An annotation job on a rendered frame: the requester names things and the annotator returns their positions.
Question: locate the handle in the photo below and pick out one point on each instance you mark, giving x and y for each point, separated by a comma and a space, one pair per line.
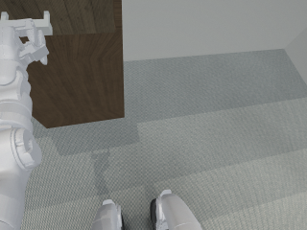
40, 24

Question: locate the drawer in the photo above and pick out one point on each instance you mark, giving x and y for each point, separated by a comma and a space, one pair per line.
67, 17

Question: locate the robot left hand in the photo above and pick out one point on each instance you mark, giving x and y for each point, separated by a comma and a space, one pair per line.
12, 48

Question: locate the robot right thigh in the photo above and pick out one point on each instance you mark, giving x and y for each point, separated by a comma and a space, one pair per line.
176, 213

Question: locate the robot left upper arm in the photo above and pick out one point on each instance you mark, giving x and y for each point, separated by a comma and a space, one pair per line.
19, 155

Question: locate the right robot shin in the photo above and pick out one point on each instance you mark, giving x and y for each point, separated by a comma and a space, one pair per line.
162, 225

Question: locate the robot left forearm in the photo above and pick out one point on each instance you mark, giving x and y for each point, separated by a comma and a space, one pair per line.
16, 105

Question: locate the cabinet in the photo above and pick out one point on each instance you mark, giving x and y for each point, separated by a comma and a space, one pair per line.
83, 81

